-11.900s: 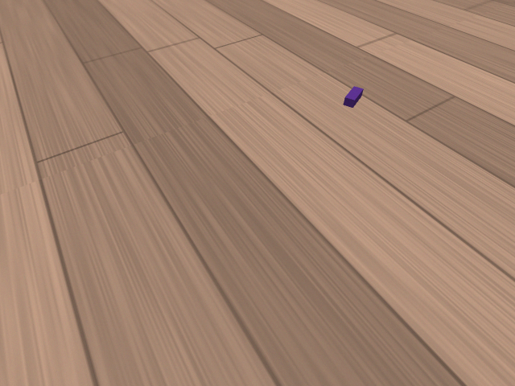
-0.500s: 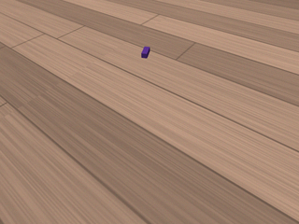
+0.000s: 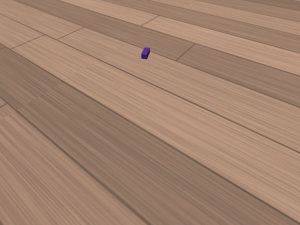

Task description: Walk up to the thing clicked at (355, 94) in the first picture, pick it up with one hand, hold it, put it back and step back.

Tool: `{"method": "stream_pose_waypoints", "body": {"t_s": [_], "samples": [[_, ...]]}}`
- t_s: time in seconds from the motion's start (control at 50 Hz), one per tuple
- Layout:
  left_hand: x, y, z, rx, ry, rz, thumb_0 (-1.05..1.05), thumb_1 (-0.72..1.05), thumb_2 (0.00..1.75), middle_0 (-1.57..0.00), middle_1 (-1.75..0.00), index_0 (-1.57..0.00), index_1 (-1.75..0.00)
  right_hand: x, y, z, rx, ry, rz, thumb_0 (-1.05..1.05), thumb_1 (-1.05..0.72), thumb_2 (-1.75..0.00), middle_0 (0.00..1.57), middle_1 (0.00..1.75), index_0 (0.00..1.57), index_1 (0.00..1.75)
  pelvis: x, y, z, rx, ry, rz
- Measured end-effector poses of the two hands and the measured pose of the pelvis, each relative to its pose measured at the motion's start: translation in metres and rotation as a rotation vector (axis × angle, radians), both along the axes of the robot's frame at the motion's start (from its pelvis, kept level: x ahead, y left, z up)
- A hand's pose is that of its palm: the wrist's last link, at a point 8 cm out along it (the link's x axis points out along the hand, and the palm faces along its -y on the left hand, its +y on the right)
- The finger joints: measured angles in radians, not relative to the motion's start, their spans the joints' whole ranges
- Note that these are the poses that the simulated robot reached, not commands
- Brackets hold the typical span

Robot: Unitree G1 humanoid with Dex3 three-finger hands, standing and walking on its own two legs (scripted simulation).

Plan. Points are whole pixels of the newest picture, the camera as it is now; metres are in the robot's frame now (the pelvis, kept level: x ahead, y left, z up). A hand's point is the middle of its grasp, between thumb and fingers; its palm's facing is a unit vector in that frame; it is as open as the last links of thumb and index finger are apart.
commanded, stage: stand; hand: left
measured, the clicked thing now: (145, 53) +2.16 +0.10 -0.75
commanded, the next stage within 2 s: walk up in 0.50 s
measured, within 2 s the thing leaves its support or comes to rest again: neither
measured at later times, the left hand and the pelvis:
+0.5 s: hand out of the picture +0.06 +0.25 -0.16, palm faces -0.02 -0.94 -0.35, open 7.4 cm; pelvis +0.00 +0.00 +0.00, yaw +0 degrees
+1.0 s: hand (39, 215) +0.18 +0.36 -0.14, palm faces +0.32 -0.91 -0.25, open 7.4 cm; pelvis +0.14 +0.05 -0.01, yaw +21 degrees
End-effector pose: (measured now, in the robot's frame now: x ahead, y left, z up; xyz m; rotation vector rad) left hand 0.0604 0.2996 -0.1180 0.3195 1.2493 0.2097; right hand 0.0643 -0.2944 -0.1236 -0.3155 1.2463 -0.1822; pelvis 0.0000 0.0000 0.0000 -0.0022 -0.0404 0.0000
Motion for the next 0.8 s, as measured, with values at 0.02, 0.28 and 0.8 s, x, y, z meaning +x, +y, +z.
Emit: {"method": "stream_pose_waypoints", "body": {"t_s": [0.02,0.28,0.8], "samples": [[0.000,0.000,0.000,0.000,0.000,0.000,0.00,0.90,0.90,-0.20,-0.30,-0.20,-0.30,0.000,0.000,0.000,0.000,0.000,0.000,0.01,-0.91,-0.90,0.20,0.30,0.20,0.30,0.000,0.000,0.000,0.000,0.000,0.000],[-0.004,0.000,-0.001,-0.001,0.010,0.003,0.00,0.90,0.90,-0.20,-0.30,-0.20,-0.30,-0.003,-0.001,0.000,0.000,0.007,-0.001,0.00,-0.91,-0.90,0.20,0.30,0.20,0.30,-0.001,0.000,0.000,0.000,0.002,0.000],[0.017,0.110,-0.001,0.047,-0.263,0.274,0.00,0.90,0.90,-0.21,-0.30,-0.20,-0.30,0.160,-0.010,0.054,-0.190,-0.151,0.278,0.01,-0.90,-0.90,0.21,0.30,0.21,0.30,0.069,0.038,-0.026,0.002,-0.022,0.262]]}}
